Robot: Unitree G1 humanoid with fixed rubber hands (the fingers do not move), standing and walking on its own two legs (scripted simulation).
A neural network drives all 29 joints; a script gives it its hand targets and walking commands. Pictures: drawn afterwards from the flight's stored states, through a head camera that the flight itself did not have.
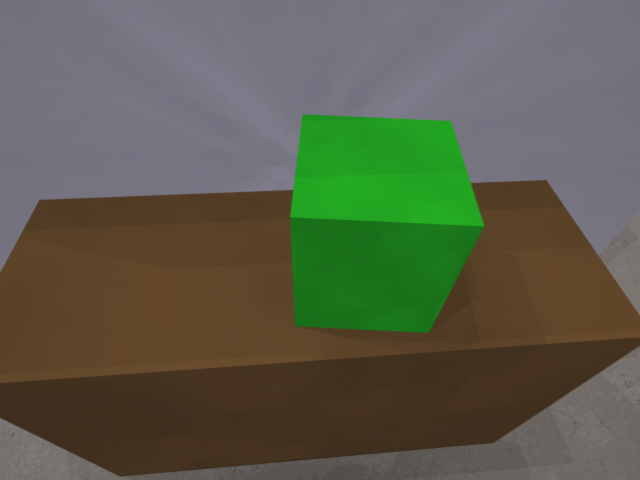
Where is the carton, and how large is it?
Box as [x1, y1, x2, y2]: [290, 114, 483, 332]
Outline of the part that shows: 302,114 290,214 295,325 428,332 483,227 483,223 451,122 439,120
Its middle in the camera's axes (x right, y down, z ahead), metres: +0.07 -0.01 +0.58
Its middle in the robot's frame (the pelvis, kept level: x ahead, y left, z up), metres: +0.44 -0.06 +0.04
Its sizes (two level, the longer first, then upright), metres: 0.210 0.200 0.250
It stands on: a pedestal, 0.69 m high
